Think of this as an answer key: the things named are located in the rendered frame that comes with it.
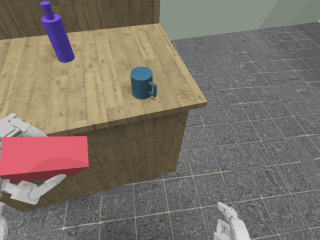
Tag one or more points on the table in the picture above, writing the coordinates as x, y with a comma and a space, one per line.
128, 139

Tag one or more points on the sponge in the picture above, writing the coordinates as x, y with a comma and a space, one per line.
42, 157

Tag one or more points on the robot right hand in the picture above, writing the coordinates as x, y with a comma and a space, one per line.
235, 231

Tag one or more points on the robot left hand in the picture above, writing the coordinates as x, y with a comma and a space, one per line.
13, 126

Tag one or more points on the robot left forearm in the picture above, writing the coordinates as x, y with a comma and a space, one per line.
4, 225

